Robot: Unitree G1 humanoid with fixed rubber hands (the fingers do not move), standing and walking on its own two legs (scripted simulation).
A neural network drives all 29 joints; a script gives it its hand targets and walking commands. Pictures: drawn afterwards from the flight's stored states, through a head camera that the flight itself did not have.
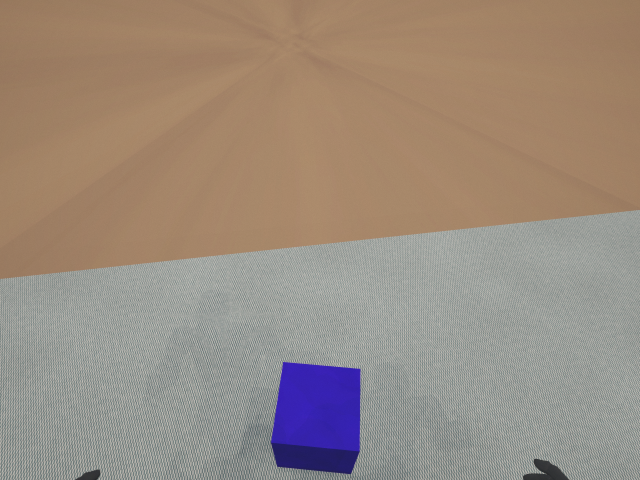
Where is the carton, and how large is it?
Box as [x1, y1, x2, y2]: [271, 362, 359, 473]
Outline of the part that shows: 283,362 271,440 277,466 350,473 359,451 359,369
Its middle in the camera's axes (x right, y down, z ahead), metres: +0.00 +0.51 +1.07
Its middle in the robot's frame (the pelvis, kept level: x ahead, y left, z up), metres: +0.39 -0.01 -0.66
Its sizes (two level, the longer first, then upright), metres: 0.210 0.200 0.250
